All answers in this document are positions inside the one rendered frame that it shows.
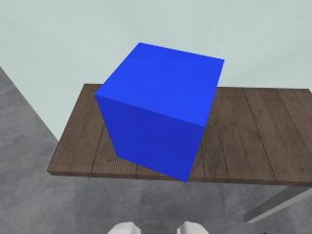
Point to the robot thigh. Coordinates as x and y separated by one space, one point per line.
191 228
125 228

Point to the carton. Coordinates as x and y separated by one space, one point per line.
155 107

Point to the table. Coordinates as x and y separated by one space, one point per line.
259 136

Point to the left robot thigh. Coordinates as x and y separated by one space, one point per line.
125 228

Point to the right robot thigh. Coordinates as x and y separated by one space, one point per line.
191 228

